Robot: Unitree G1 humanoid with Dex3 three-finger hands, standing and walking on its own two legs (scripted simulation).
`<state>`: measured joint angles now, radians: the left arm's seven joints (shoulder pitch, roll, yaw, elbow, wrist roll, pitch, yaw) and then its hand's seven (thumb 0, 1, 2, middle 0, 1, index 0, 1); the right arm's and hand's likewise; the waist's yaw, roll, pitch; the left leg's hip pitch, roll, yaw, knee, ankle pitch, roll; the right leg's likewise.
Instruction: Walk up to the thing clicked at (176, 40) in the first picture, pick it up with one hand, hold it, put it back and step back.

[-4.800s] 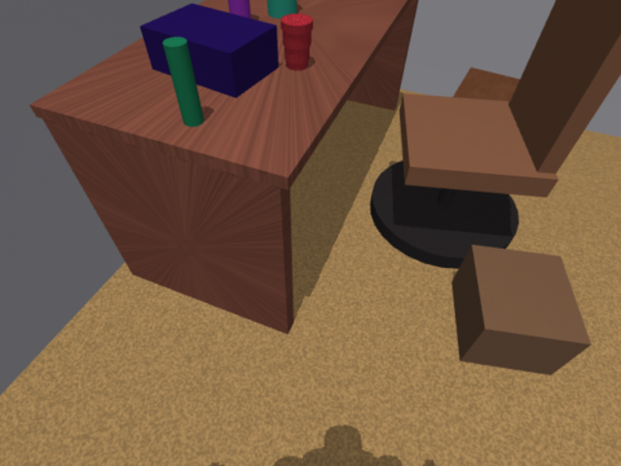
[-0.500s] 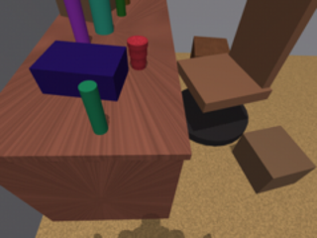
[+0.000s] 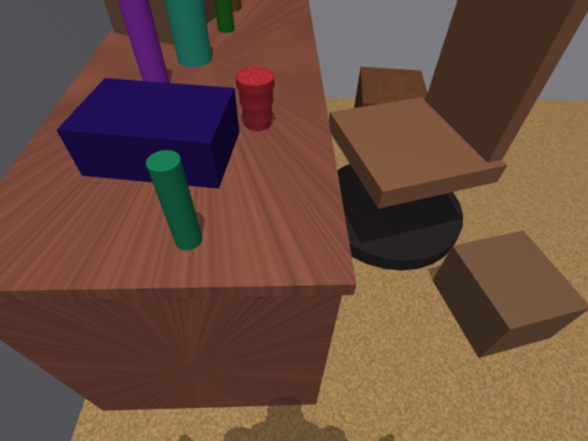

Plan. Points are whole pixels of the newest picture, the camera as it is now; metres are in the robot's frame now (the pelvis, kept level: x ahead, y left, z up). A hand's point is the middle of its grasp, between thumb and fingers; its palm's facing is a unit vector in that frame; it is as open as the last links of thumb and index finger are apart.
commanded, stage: stand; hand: left
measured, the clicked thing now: (177, 205) +0.47 +0.19 +0.04
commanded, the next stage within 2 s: none
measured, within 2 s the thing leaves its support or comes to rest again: neither
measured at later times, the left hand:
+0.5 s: hand out of the picture +0.07 +0.26 -0.16, palm faces -0.01 -0.94 -0.35, open 7.4 cm
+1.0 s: hand out of the picture +0.07 +0.25 -0.15, palm faces -0.02 -0.94 -0.35, open 7.4 cm
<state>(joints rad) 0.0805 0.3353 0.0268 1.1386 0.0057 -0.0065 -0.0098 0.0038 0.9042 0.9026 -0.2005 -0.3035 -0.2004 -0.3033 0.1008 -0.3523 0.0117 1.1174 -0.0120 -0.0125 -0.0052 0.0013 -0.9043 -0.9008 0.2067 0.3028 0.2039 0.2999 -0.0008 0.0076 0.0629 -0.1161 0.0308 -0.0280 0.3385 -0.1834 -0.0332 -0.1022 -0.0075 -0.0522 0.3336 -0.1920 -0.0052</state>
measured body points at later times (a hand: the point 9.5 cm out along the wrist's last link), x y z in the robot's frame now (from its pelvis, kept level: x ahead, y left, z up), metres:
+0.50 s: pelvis +0.00 +0.00 +0.00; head +0.01 +0.00 +0.45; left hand +0.07 +0.30 -0.13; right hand +0.07 -0.30 -0.13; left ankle +0.00 +0.14 -0.75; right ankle -0.01 -0.11 -0.75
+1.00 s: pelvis +0.00 +0.00 +0.00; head +0.01 +0.00 +0.45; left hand +0.07 +0.30 -0.13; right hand +0.07 -0.30 -0.13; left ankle +0.00 +0.14 -0.75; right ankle -0.01 -0.11 -0.75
